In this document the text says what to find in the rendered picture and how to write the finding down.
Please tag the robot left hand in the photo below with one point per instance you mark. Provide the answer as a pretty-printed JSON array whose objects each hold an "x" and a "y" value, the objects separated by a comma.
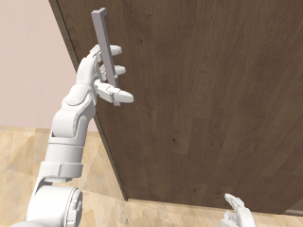
[{"x": 89, "y": 73}]

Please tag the handle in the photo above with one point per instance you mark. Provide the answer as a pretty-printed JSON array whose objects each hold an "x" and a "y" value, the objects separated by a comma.
[{"x": 105, "y": 48}]

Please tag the left robot forearm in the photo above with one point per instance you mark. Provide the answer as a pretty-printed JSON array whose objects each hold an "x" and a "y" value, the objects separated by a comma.
[{"x": 67, "y": 138}]

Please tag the robot right hand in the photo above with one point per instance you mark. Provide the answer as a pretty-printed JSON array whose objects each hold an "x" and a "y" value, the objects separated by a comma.
[{"x": 244, "y": 217}]

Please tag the left robot upper arm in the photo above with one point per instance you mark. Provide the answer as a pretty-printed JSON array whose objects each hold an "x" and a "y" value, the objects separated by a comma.
[{"x": 54, "y": 206}]

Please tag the wardrobe door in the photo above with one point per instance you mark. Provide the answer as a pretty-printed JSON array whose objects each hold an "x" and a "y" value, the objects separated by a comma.
[
  {"x": 298, "y": 206},
  {"x": 218, "y": 98}
]

